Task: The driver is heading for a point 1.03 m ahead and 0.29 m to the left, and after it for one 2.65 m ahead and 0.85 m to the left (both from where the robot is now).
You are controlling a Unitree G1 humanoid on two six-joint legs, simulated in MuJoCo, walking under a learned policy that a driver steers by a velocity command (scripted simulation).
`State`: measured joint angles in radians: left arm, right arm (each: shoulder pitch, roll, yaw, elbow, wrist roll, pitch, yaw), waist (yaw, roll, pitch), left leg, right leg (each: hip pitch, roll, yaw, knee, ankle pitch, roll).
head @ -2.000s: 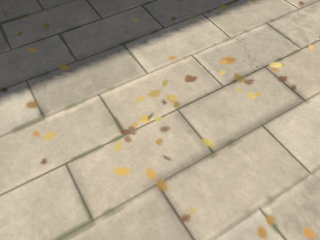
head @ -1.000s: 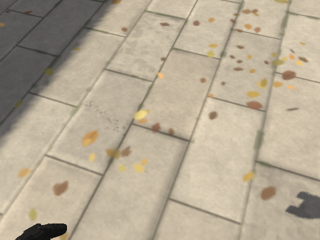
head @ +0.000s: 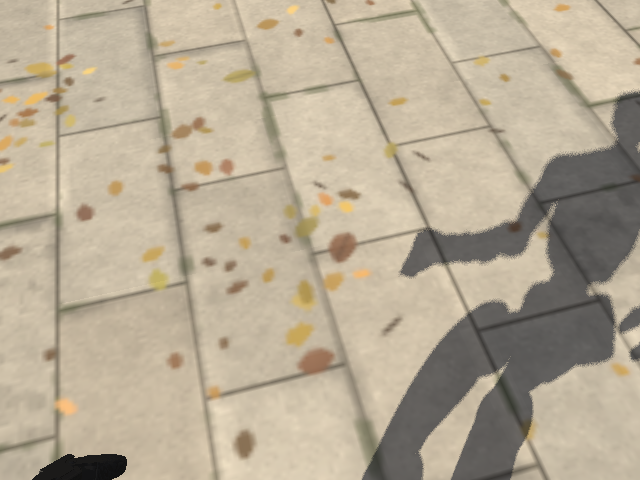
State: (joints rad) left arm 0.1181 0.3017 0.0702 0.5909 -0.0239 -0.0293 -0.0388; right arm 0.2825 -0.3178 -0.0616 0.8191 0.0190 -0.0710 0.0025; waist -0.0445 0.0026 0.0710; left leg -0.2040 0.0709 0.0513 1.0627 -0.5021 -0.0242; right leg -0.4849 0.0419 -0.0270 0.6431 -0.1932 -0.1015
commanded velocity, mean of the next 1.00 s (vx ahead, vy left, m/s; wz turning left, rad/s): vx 0.50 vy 0.00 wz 0.25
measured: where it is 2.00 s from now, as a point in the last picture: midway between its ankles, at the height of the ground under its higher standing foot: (191, 235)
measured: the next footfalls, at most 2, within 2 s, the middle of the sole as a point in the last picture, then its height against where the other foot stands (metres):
left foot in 0.48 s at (269, 466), level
right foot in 0.94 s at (339, 329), level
